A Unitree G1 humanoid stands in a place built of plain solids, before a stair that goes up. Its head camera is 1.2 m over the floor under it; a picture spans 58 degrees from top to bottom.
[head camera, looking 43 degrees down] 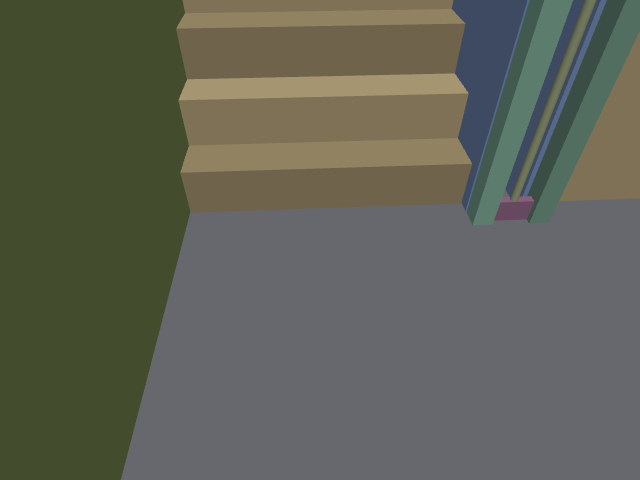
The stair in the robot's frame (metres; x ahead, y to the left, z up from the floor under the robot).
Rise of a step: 0.21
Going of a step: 0.21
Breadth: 1.20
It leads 3 degrees to the left of straight ahead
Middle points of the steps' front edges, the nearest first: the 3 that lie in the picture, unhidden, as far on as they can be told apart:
1.49 -0.03 0.21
1.70 -0.02 0.42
1.91 -0.01 0.63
